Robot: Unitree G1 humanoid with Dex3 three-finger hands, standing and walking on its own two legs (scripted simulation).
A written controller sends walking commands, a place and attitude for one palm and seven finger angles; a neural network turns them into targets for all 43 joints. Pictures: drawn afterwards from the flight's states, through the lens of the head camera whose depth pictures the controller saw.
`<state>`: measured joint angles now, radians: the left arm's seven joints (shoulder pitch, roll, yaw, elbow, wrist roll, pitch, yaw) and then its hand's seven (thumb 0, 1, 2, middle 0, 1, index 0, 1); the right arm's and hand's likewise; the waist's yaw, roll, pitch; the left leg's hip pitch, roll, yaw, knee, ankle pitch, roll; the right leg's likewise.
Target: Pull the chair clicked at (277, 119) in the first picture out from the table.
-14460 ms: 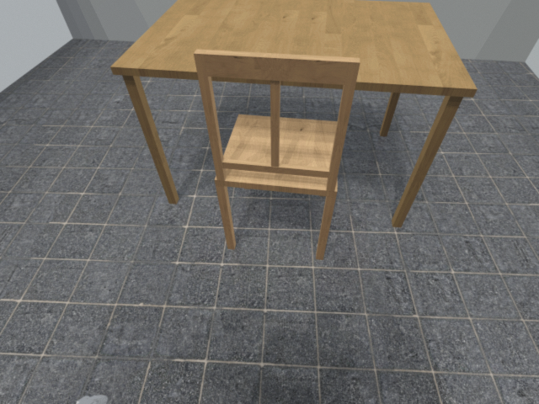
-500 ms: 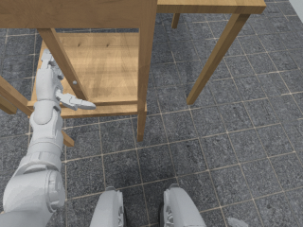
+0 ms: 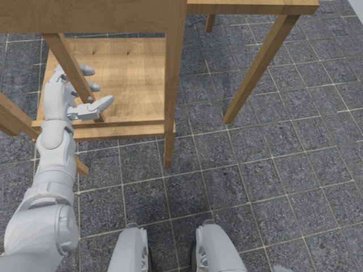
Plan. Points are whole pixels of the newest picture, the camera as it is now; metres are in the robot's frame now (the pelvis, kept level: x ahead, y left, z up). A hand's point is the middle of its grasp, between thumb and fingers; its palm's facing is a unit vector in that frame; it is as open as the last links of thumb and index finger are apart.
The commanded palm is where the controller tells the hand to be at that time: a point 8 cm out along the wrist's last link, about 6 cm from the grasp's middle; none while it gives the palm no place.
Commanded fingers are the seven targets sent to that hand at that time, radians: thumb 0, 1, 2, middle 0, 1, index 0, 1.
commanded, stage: hook a spindle and tug to test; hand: left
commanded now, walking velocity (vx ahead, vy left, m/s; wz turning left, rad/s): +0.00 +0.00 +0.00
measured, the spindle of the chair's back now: (81, 87) +0.51 +0.20 +0.02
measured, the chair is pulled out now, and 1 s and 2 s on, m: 0.00 0.04 0.20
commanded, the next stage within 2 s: step backward, pulling the chair out in 0.80 s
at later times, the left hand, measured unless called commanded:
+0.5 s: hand (92, 96) +0.48 +0.17 +0.03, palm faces +0.04 -1.00 -0.01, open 5.2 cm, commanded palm +0.43 +0.22 +0.03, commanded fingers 0.00 0.90 0.90 -0.50 -1.45 -0.50 -1.45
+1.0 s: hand (90, 112) +0.44 +0.17 +0.03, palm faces +0.07 -0.99 -0.14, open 5.4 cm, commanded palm +0.41 +0.22 +0.03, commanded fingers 0.00 0.90 0.90 -0.50 -1.45 -0.50 -1.45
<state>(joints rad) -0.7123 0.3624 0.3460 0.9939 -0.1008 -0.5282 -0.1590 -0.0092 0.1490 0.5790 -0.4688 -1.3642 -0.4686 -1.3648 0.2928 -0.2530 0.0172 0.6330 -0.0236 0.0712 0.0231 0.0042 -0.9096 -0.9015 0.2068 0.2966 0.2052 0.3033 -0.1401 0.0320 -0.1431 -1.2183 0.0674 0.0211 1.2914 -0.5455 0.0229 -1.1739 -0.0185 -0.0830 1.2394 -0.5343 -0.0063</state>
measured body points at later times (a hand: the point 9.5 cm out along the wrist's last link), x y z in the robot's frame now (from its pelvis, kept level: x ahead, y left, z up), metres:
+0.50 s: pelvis +0.01 +0.00 +0.00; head +0.16 +0.02 +0.43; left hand +0.47 +0.22 +0.03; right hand +0.06 -0.26 -0.12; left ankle +0.02 +0.10 -0.62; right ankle +0.02 -0.12 -0.62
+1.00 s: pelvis +0.03 +0.00 +0.04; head +0.17 +0.01 +0.47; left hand +0.43 +0.22 +0.04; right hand +0.13 -0.25 -0.09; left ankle +0.02 +0.10 -0.62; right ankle +0.02 -0.12 -0.62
